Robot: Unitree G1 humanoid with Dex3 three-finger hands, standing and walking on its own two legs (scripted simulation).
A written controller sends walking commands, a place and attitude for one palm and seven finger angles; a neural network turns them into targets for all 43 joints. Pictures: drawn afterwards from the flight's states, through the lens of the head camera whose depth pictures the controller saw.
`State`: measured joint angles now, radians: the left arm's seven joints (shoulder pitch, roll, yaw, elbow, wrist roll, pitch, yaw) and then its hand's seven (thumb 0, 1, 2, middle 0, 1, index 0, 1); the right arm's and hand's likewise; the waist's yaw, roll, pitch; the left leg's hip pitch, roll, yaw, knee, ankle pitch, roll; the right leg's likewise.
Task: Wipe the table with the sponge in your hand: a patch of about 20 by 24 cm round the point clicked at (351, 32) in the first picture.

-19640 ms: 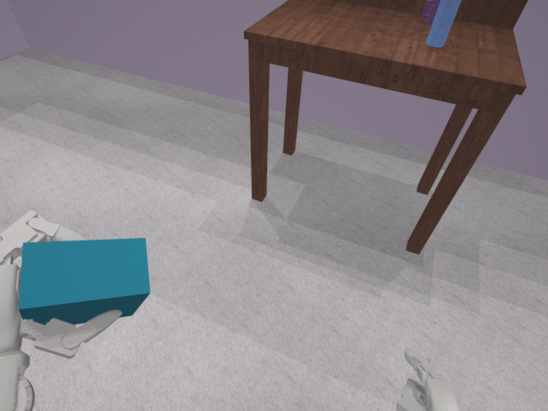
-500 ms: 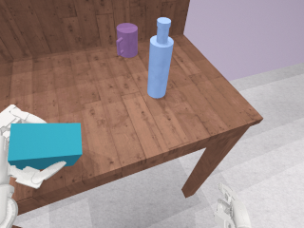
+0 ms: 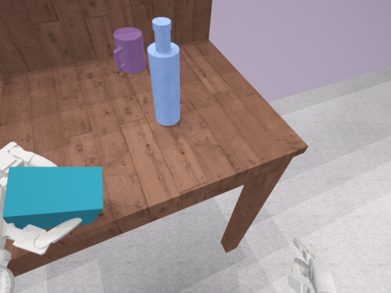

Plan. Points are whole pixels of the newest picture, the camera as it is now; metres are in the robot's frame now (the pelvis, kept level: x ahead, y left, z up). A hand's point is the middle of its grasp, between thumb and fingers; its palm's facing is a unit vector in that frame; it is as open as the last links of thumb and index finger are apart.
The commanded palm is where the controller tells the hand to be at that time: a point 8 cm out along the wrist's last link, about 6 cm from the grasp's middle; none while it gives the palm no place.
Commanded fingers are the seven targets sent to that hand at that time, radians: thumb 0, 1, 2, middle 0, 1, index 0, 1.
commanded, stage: come to a stop and stand still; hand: left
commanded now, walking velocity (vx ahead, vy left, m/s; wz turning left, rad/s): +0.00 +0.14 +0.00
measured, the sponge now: (70, 199) +0.23 +0.21 +0.14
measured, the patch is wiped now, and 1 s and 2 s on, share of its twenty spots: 0.00 0.00 0.00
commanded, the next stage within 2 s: look again from close up in 0.84 s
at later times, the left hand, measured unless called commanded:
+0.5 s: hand (1, 195) +0.22 +0.30 +0.16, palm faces +0.27 -0.90 -0.34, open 10.4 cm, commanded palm +0.16 +0.35 +0.18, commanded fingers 0.00 0.10 1.30 -1.20 -1.60 -1.20 -1.60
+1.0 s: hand out of the picture +0.22 +0.33 +0.17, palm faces +0.38 -0.85 -0.36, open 10.4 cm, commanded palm +0.16 +0.36 +0.18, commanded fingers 0.00 0.10 1.30 -1.20 -1.60 -1.20 -1.60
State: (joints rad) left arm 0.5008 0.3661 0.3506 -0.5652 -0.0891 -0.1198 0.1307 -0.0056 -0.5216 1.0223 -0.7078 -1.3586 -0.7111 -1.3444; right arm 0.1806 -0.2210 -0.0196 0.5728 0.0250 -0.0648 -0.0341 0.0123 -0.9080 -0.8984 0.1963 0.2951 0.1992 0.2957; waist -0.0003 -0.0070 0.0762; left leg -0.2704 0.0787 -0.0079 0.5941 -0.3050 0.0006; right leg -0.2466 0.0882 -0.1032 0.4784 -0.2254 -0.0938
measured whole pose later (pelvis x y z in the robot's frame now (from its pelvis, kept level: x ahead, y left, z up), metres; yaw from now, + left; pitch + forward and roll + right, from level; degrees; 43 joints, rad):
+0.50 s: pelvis -0.01 +0.08 +0.00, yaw -2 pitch -2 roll +0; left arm 0.46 0.36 0.29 -0.48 -0.06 -0.22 0.09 -0.01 -0.52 1.02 -0.71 -1.36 -0.71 -1.34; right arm 0.19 -0.17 0.02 0.57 0.02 -0.14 0.00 0.01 -0.91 -0.90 0.20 0.30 0.20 0.30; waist 0.02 -0.04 0.07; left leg -0.20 -0.05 0.06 0.48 -0.25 0.07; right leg -0.25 -0.03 0.00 0.48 -0.20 0.02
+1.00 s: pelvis -0.01 +0.09 +0.01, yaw -1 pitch -3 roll -2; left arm 0.38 0.37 0.36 -0.47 -0.02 -0.22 0.12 -0.01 -0.52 1.02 -0.71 -1.36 -0.71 -1.34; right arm 0.18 -0.17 0.03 0.57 0.01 -0.14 -0.01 0.01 -0.91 -0.90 0.20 0.30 0.20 0.30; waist 0.03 -0.03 0.11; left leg -0.19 -0.04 0.04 0.49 -0.25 0.07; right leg -0.20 -0.02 -0.02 0.41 -0.17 0.03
